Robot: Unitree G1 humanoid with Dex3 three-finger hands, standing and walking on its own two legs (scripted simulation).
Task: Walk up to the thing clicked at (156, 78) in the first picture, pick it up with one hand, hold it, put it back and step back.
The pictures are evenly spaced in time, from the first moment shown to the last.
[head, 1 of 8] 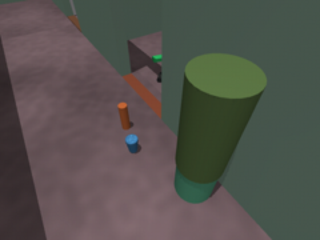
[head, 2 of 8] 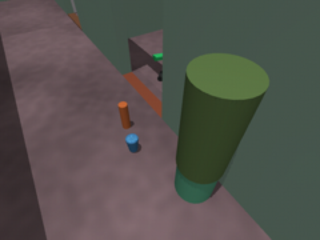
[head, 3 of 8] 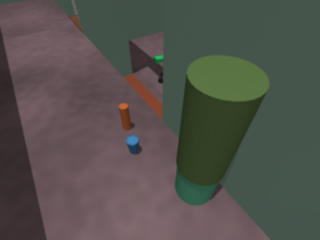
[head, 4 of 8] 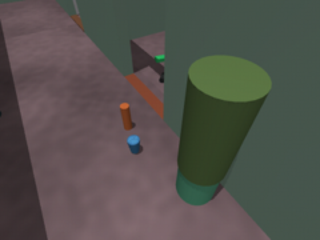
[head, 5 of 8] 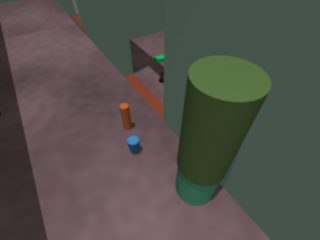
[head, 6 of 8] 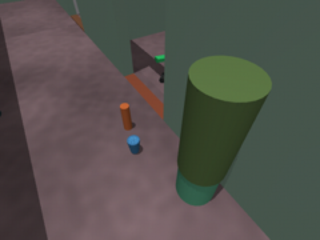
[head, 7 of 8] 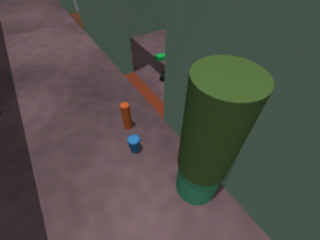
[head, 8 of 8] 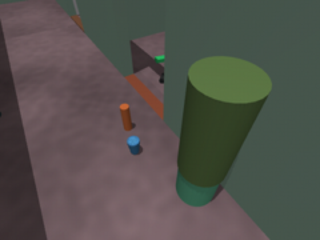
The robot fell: no
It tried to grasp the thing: no
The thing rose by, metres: 0.00
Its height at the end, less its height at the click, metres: +0.00
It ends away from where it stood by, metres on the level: 0.00
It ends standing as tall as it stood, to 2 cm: yes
